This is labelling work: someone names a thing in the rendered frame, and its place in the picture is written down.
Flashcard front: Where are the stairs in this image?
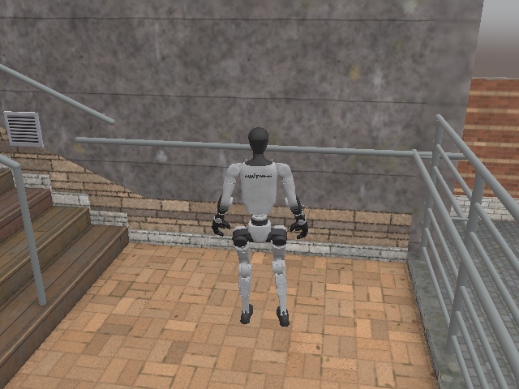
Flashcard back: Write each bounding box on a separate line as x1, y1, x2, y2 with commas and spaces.
0, 169, 129, 389

